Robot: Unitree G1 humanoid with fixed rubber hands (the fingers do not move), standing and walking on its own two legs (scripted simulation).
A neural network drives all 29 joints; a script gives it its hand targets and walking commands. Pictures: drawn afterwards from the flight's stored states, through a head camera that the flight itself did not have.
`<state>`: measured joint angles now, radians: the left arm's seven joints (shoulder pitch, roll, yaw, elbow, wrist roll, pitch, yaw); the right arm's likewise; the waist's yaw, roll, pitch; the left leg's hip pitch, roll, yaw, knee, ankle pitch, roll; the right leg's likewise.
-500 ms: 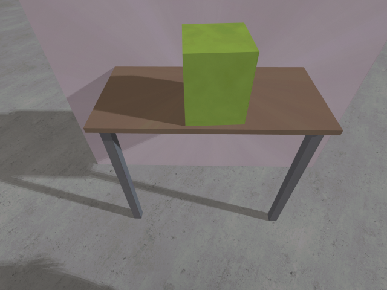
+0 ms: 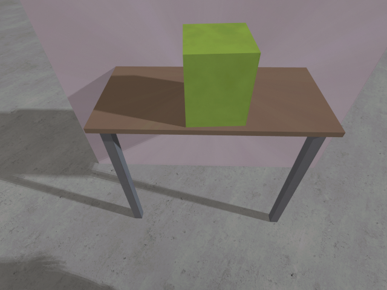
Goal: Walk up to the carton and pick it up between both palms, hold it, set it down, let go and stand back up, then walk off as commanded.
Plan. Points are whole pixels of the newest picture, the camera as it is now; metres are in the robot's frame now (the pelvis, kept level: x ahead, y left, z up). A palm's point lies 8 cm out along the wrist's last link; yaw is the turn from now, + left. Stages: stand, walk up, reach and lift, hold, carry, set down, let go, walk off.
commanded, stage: walk up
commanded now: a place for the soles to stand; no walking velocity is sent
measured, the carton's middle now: (215, 76) +0.74 -0.05 +0.08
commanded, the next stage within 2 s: none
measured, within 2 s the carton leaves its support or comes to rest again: neither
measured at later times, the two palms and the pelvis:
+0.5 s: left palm out of the picture +0.16 +0.34 -0.10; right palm out of the picture +0.13 -0.30 -0.08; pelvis +0.11 +0.01 +0.01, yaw +2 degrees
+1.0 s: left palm (92, 246) +0.27 +0.27 -0.10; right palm (346, 242) +0.28 -0.36 -0.11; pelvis +0.24 -0.05 +0.00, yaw +2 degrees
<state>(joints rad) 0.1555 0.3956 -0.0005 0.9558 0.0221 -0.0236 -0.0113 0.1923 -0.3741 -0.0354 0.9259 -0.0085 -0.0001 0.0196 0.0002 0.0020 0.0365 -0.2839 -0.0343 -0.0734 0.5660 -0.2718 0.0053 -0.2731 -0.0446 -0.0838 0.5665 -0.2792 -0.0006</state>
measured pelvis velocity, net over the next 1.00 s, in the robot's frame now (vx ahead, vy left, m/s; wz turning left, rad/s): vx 0.24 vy -0.05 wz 0.04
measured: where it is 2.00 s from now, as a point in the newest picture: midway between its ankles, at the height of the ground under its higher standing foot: outside the picture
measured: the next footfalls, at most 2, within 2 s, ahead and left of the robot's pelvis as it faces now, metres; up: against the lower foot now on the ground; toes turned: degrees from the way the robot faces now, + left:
right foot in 0.64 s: +0.31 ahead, -0.13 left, +0.00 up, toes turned -2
left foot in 1.10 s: +0.35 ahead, +0.07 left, +0.00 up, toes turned +1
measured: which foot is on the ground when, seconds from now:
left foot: down 0.00-0.66, up 0.68-1.00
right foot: down 0.00-0.22, up 0.24-0.62, down 0.64-1.00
